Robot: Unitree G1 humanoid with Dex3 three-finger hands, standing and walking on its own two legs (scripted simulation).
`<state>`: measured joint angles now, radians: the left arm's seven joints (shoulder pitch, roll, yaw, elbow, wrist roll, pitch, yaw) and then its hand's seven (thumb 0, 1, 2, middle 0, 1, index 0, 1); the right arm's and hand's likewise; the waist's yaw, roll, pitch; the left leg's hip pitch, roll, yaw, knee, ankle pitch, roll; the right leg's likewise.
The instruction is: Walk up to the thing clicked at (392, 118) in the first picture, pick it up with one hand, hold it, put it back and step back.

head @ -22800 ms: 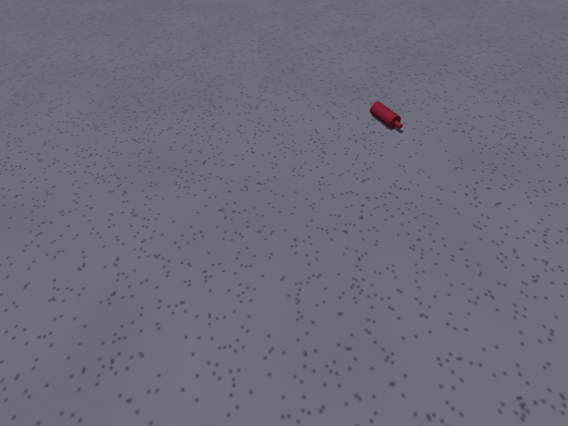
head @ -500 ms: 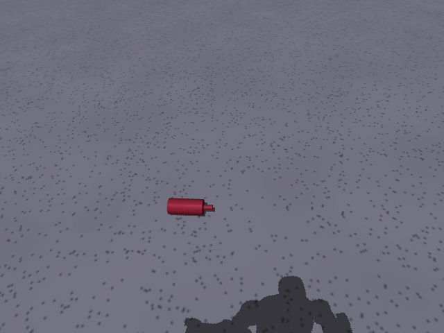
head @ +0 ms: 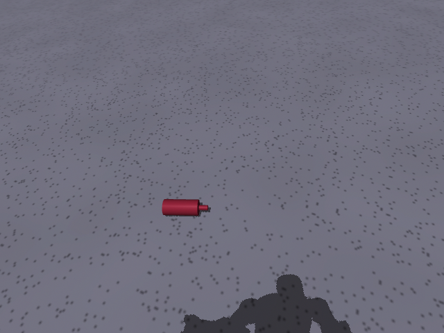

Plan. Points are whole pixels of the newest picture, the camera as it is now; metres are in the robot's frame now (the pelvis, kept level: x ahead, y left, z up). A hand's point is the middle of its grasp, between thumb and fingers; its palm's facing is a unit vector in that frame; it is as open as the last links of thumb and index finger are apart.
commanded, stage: stand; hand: left
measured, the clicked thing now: (185, 207) +0.85 +0.26 -0.74
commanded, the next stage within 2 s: walk up in 0.12 s
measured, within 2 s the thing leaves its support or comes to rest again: neither
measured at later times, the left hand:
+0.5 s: hand out of the picture +0.07 +0.34 -0.18, palm faces -0.01 -0.94 -0.35, open 7.4 cm
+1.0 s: hand (125, 250) +0.34 +0.27 -0.13, palm faces -0.07 -0.92 -0.38, open 7.4 cm
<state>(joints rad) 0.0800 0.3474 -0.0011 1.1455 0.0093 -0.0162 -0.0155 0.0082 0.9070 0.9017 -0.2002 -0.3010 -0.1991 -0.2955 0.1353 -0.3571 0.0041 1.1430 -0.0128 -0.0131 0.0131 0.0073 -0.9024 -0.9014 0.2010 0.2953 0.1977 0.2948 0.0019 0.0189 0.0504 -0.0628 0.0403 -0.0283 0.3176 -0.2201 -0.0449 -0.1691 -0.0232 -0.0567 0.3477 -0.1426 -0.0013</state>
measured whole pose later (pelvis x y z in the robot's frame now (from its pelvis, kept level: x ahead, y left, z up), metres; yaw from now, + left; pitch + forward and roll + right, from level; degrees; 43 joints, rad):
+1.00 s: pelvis +0.23 +0.01 -0.01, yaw -5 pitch -3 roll +2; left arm 0.23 0.36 0.05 0.86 0.00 -0.07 -0.05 0.01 0.91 0.90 -0.20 -0.30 -0.20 -0.30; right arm 0.30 -0.40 -0.04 0.87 0.00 -0.04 0.03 0.01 -0.90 -0.90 0.20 0.30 0.20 0.29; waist 0.02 0.03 0.11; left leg -0.33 0.03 0.01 1.11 -0.47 0.04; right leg -0.27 -0.03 -0.02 0.56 -0.25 -0.03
